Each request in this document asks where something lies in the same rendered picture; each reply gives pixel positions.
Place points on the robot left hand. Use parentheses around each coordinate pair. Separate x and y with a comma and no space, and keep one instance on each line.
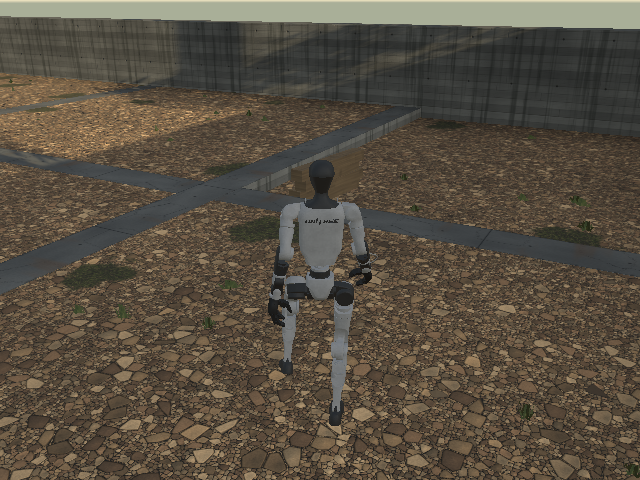
(273,312)

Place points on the right robot foot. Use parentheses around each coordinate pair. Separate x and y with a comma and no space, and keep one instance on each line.
(335,417)

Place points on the robot right forearm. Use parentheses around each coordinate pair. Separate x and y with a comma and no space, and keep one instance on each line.
(364,260)

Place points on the robot right hand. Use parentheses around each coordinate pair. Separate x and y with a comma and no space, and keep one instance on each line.
(365,280)

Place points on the robot left forearm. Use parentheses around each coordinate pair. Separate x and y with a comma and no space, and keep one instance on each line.
(279,277)

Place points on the left robot upper arm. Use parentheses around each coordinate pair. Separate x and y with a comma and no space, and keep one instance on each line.
(286,230)

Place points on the right robot upper arm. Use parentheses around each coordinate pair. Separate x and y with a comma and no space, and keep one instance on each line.
(353,214)

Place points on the humanoid robot head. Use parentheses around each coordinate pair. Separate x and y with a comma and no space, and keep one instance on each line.
(321,173)

